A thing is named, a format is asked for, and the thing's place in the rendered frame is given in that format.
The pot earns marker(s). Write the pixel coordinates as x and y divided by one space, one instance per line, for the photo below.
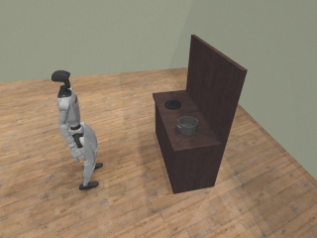
187 125

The robot right upper arm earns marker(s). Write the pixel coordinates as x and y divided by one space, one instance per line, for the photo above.
63 108

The lid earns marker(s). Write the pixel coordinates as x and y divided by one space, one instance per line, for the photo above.
172 106

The robot left shin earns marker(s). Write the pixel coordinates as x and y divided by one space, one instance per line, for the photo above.
95 153

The right robot hand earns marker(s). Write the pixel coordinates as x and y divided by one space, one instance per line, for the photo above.
77 153

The table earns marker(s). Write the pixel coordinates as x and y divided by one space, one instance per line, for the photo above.
213 89

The robot right forearm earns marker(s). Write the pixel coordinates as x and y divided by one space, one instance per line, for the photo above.
68 137

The robot left foot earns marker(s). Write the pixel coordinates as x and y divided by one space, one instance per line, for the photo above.
98 166

